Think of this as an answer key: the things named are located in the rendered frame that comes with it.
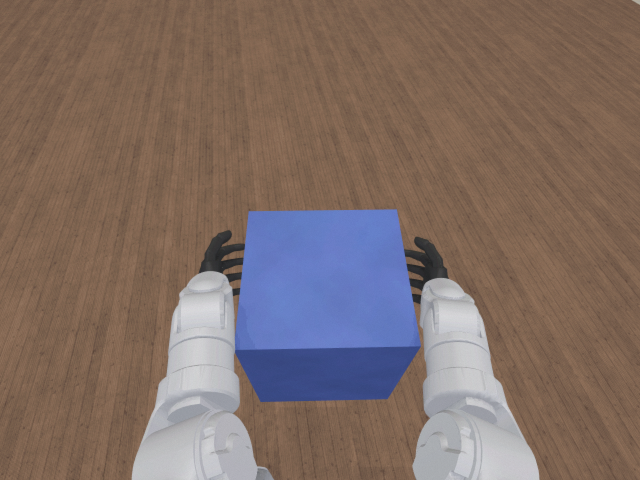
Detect robot right upper arm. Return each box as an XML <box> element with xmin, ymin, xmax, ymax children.
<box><xmin>412</xmin><ymin>409</ymin><xmax>539</xmax><ymax>480</ymax></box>

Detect robot left hand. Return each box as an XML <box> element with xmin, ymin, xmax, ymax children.
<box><xmin>199</xmin><ymin>230</ymin><xmax>245</xmax><ymax>296</ymax></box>

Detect robot left upper arm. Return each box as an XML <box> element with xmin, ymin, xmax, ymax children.
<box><xmin>132</xmin><ymin>409</ymin><xmax>258</xmax><ymax>480</ymax></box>

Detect robot right hand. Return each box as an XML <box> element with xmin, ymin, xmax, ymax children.
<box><xmin>404</xmin><ymin>237</ymin><xmax>449</xmax><ymax>305</ymax></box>

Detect robot right forearm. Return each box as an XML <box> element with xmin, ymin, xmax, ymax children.
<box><xmin>419</xmin><ymin>278</ymin><xmax>527</xmax><ymax>443</ymax></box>

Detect carton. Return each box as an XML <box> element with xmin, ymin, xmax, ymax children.
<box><xmin>235</xmin><ymin>209</ymin><xmax>421</xmax><ymax>402</ymax></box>

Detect robot left forearm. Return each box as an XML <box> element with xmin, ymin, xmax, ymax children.
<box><xmin>132</xmin><ymin>271</ymin><xmax>240</xmax><ymax>475</ymax></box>

